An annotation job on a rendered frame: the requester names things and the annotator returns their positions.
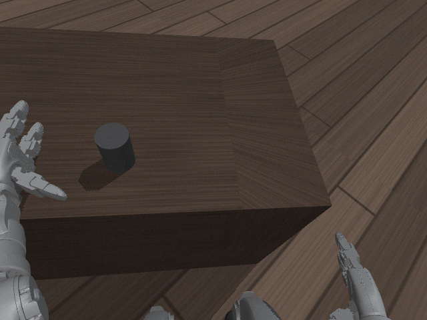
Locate left robot arm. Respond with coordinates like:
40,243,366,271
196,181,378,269
0,182,49,320

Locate can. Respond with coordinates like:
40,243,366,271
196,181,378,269
94,123,135,173

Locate right robot hand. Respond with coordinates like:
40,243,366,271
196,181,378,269
329,231,387,320

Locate left robot hand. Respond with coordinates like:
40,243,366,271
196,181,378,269
0,100,67,201

